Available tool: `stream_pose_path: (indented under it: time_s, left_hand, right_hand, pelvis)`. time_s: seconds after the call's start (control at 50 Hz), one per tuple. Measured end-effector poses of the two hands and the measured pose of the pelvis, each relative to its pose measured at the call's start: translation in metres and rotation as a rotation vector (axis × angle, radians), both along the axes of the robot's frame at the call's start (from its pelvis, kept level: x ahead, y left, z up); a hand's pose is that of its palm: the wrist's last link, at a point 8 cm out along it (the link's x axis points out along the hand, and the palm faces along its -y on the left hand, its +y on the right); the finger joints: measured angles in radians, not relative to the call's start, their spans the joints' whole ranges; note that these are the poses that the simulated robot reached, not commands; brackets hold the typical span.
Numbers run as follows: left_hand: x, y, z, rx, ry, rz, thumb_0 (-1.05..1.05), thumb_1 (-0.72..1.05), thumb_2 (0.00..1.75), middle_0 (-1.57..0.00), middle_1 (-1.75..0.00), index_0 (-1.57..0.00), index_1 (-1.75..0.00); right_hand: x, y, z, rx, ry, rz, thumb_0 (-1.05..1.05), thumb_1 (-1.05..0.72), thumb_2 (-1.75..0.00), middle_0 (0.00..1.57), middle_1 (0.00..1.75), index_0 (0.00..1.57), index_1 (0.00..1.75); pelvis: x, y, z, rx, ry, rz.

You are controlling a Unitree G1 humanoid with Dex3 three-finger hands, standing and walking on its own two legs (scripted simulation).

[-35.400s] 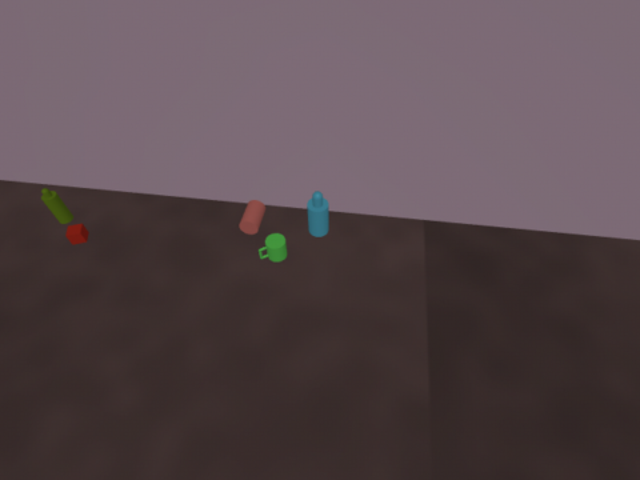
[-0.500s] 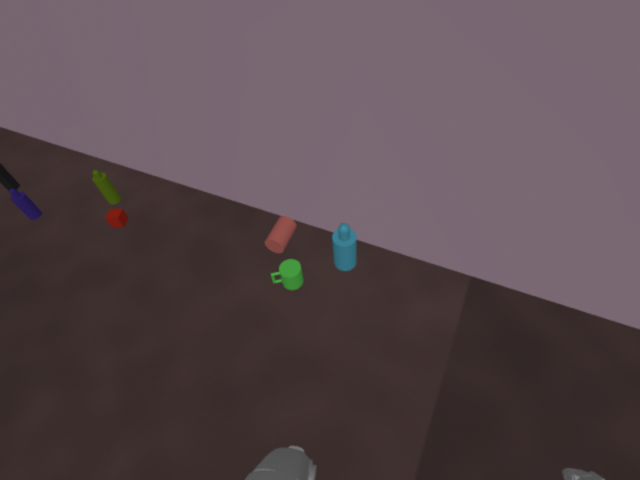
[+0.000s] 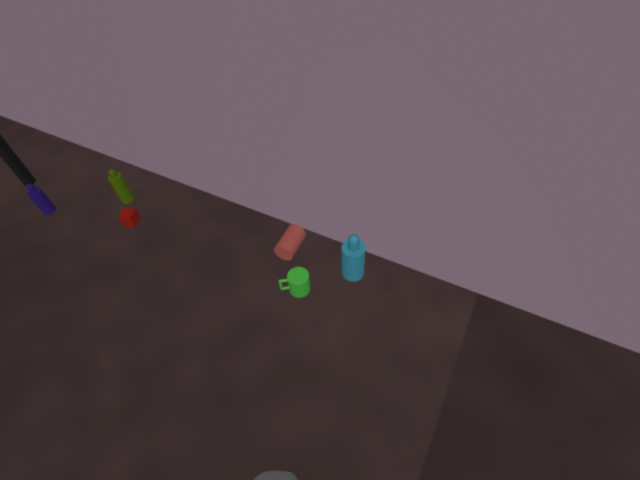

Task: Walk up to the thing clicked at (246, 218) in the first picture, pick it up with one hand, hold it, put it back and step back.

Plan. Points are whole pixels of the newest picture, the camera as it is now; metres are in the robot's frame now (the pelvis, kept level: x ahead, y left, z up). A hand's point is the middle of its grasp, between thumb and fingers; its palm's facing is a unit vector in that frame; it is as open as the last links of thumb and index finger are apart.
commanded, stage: step back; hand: left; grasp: from above
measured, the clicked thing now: (290, 242) +1.07 +0.21 -0.72
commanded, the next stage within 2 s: stand in 0.46 s
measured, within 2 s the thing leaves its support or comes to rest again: neither
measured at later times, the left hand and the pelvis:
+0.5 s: hand out of the picture +0.12 +0.28 -0.15, palm faces +0.01 -0.93 -0.36, open 7.4 cm; pelvis +0.04 +0.02 +0.01, yaw -1 degrees
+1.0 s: hand out of the picture +0.11 +0.27 -0.14, palm faces -0.03 -0.94 -0.33, open 7.4 cm; pelvis +0.02 +0.02 +0.02, yaw -1 degrees
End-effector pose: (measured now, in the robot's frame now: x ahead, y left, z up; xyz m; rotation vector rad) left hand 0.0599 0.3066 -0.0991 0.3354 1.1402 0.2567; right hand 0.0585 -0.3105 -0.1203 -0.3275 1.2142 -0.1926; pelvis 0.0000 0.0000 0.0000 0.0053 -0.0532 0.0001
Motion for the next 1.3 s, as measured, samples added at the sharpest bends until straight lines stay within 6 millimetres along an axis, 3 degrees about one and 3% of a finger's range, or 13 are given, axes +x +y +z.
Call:
stream_pose_path:
  time_s: [0.2, 0.38, 0.5, 0.6, 0.72, 1.0, 1.3]
  left_hand:
    - [0.02, 0.024, -0.02, -0.024, 0.049, 0.028, 0.01, 0.9, 0.89, -0.2, -0.3, -0.2, -0.3]
    - [0.037, 0.02, -0.015, -0.031, 0.065, 0.008, 0.01, 0.9, 0.89, -0.2, -0.3, -0.2, -0.3]
    - [0.049, 0.017, -0.008, -0.032, 0.058, -0.002, 0.01, 0.9, 0.89, -0.2, -0.3, -0.2, -0.3]
    - [0.057, 0.011, -0.005, -0.041, 0.051, -0.015, 0.01, 0.9, 0.89, -0.2, -0.3, -0.2, -0.3]
    - [0.061, 0.006, -0.004, -0.053, 0.046, -0.028, 0.01, 0.9, 0.89, -0.2, -0.3, -0.2, -0.3]
    - [0.043, 0.006, -0.005, -0.058, 0.087, -0.029, 0.01, 0.9, 0.89, -0.2, -0.3, -0.2, -0.3]
    - [0.027, 0.01, -0.006, -0.054, 0.118, -0.016, 0.01, 0.9, 0.89, -0.2, -0.3, -0.2, -0.3]
  right_hand:
    - [0.041, 0.026, 0.003, -0.019, -0.032, 0.028, 0.01, -0.9, -0.89, 0.2, 0.3, 0.2, 0.3]
    - [0.084, 0.045, 0.009, 0.031, -0.089, 0.035, 0.01, -0.9, -0.89, 0.21, 0.3, 0.2, 0.3]
    - [0.098, 0.047, 0.013, 0.044, -0.112, 0.029, 0.01, -0.9, -0.89, 0.21, 0.3, 0.2, 0.3]
    - [0.094, 0.043, 0.017, 0.04, -0.105, 0.018, 0.01, -0.9, -0.89, 0.21, 0.3, 0.2, 0.3]
    - [0.074, 0.036, 0.018, 0.027, -0.067, -0.005, 0.01, -0.9, -0.89, 0.21, 0.3, 0.2, 0.3]
    - [0.029, 0.03, 0.014, 0.019, 0.019, -0.039, 0.01, -0.9, -0.89, 0.21, 0.3, 0.2, 0.3]
    - [0.024, 0.034, 0.012, 0.026, 0.036, -0.031, 0.01, -0.9, -0.89, 0.21, 0.3, 0.2, 0.3]
  pelvis:
    - [0.019, 0.02, -0.007, 0.005, 0.002, 0.006]
    - [0.032, 0.019, 0.002, -0.011, 0.011, -0.011]
    - [0.035, 0.02, 0.007, -0.007, 0.009, -0.015]
    - [0.036, 0.02, 0.011, -0.006, 0.003, -0.012]
    - [0.033, 0.019, 0.014, -0.006, -0.001, -0.012]
    - [0.024, 0.018, 0.016, -0.007, 0.001, -0.012]
    - [0.024, 0.02, 0.016, -0.009, 0.011, -0.008]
